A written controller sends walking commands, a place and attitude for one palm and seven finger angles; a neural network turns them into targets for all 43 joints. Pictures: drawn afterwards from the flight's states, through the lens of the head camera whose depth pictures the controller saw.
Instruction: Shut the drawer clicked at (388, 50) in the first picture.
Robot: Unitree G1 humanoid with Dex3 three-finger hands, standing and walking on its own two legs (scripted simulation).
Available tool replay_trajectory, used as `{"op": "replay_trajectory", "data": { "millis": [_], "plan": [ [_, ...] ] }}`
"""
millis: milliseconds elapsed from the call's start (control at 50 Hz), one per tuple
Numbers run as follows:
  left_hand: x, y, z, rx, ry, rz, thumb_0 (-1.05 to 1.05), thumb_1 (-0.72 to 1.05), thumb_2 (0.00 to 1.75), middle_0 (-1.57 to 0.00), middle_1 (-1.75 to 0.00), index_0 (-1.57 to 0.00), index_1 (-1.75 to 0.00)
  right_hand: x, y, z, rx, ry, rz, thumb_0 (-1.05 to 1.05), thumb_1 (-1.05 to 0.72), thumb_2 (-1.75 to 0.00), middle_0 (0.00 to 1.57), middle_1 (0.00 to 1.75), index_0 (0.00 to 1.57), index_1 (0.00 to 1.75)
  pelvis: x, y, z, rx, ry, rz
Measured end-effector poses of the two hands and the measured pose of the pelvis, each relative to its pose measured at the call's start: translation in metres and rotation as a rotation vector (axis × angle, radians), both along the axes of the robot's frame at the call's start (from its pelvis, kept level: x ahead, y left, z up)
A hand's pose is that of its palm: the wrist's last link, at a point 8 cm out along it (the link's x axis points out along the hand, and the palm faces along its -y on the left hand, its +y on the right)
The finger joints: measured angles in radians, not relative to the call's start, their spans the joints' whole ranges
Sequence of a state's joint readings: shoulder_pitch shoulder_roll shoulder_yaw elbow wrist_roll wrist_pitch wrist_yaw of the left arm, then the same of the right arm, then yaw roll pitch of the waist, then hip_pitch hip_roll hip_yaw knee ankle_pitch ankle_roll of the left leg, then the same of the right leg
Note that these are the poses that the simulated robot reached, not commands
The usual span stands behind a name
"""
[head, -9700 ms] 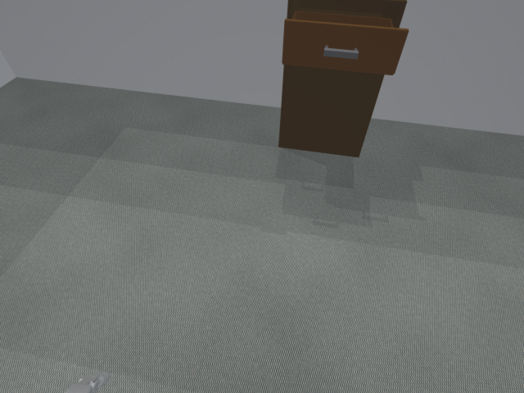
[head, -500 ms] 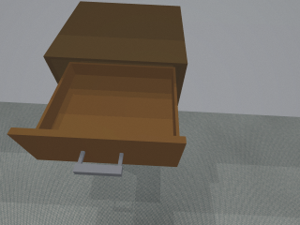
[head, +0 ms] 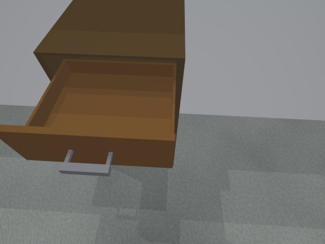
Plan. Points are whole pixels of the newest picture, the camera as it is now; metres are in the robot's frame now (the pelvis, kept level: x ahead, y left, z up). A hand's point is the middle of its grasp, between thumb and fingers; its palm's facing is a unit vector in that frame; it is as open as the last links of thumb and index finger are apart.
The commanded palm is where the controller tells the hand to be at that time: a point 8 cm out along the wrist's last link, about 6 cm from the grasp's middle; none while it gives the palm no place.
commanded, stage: come to a stop and stand still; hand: left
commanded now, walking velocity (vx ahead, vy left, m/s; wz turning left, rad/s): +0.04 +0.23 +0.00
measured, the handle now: (87, 161) +0.31 +0.21 -0.01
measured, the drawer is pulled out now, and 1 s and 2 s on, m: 0.30 0.30 0.30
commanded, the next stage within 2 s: look again from close up in 0.86 s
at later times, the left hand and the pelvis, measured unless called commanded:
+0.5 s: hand out of the picture +0.05 +0.25 -0.16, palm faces -0.03 -0.96 -0.27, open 7.3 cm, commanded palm none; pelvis -0.01 +0.04 +0.00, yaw -1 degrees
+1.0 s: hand out of the picture +0.00 +0.23 -0.16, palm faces -0.04 -0.97 -0.25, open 7.3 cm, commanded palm none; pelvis -0.02 +0.04 +0.01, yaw -2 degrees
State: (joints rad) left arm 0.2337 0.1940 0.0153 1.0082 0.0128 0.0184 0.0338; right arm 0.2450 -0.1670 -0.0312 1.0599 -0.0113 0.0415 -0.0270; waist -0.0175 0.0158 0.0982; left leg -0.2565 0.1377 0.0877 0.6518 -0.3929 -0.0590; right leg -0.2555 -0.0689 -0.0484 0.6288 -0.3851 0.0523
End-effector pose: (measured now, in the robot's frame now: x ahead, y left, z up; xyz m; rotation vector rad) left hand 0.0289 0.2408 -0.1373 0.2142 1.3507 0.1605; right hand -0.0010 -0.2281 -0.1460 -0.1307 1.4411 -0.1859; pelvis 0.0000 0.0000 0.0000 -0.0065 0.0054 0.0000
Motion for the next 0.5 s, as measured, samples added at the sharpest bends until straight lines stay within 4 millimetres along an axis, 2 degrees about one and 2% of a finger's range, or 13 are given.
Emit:
{"op": "replay_trajectory", "data": {
  "millis": [60, 180, 340, 500],
  "plan": [
    [-0.007, -0.016, 0.005, -0.020, 0.034, -0.001, 0.01, 0.92, 0.89, -0.20, -0.30, -0.20, -0.30, 0.006, -0.012, 0.006, -0.008, -0.018, -0.004, 0.03, -0.94, -0.90, 0.20, 0.30, 0.20, 0.29, 0.004, -0.004, 0.007, 0.002, 0.004, 0.003],
    [-0.011, -0.013, 0.010, -0.024, 0.026, 0.029, 0.01, 0.94, 0.89, -0.20, -0.30, -0.21, -0.30, 0.016, -0.014, 0.014, -0.020, -0.024, 0.025, 0.01, -0.92, -0.90, 0.20, 0.30, 0.20, 0.29, 0.005, -0.001, 0.012, 0.005, 0.006, 0.005],
    [-0.004, 0.011, 0.006, -0.025, -0.016, -0.002, 0.01, 0.92, 0.89, -0.20, -0.30, -0.20, -0.30, 0.025, 0.013, 0.018, -0.009, -0.084, 0.045, 0.01, -0.91, -0.90, 0.20, 0.30, 0.20, 0.29, -0.005, 0.016, 0.012, 0.016, 0.001, -0.013],
    [0.017, 0.051, 0.006, 0.020, -0.109, -0.051, 0.01, 0.91, 0.89, -0.20, -0.30, -0.20, -0.30, 0.043, 0.031, 0.016, -0.020, -0.219, 0.035, 0.01, -0.91, -0.90, 0.20, 0.30, 0.20, 0.29, -0.010, 0.042, 0.002, 0.011, -0.011, -0.017]
  ]
}}
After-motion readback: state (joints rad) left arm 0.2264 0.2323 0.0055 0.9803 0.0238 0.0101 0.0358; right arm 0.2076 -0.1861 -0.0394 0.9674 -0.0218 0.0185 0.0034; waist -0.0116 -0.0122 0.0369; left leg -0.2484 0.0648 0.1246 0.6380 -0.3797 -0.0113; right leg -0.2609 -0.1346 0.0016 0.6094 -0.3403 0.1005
